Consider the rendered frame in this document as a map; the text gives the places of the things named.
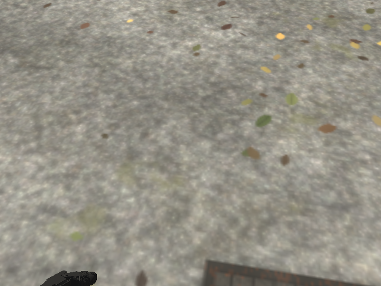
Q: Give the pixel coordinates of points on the left robot hand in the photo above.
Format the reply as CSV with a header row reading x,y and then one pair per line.
x,y
83,278

